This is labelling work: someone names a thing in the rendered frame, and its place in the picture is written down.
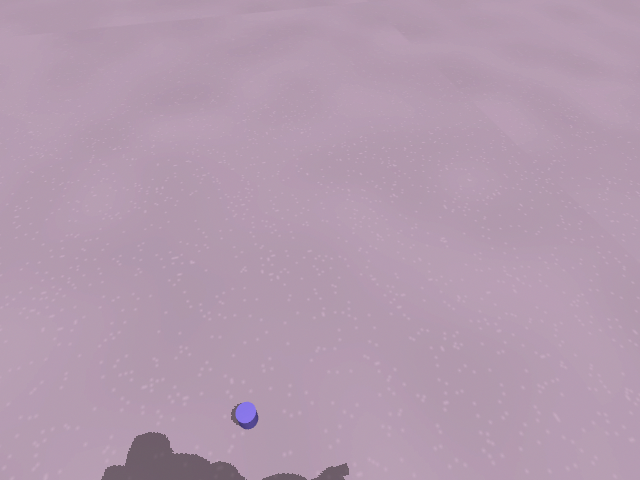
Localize tin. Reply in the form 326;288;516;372
235;402;258;429

